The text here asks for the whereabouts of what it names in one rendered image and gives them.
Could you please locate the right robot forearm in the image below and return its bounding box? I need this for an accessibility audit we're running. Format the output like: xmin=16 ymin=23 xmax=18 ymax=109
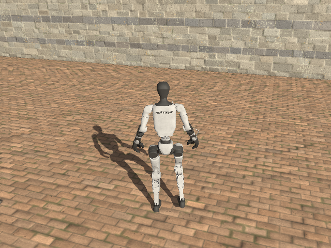
xmin=186 ymin=123 xmax=197 ymax=141

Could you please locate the right robot hand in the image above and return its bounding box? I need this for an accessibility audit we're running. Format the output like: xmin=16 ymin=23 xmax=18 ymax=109
xmin=187 ymin=138 xmax=199 ymax=149

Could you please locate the right robot foot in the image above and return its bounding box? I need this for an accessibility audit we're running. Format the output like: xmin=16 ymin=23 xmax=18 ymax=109
xmin=177 ymin=196 xmax=185 ymax=208

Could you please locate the robot right upper arm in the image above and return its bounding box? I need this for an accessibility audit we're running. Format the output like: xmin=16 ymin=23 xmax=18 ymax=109
xmin=175 ymin=103 xmax=191 ymax=131

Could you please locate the left robot hand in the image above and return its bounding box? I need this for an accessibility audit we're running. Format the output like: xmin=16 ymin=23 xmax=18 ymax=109
xmin=132 ymin=141 xmax=144 ymax=152

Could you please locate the right robot shin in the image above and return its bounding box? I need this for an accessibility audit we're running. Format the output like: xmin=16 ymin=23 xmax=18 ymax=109
xmin=176 ymin=165 xmax=184 ymax=201

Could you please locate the robot left upper arm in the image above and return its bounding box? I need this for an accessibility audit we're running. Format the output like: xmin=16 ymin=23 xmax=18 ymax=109
xmin=139 ymin=104 xmax=153 ymax=133

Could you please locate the left robot forearm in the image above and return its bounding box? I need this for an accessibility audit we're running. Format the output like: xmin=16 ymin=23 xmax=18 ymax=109
xmin=134 ymin=125 xmax=144 ymax=144

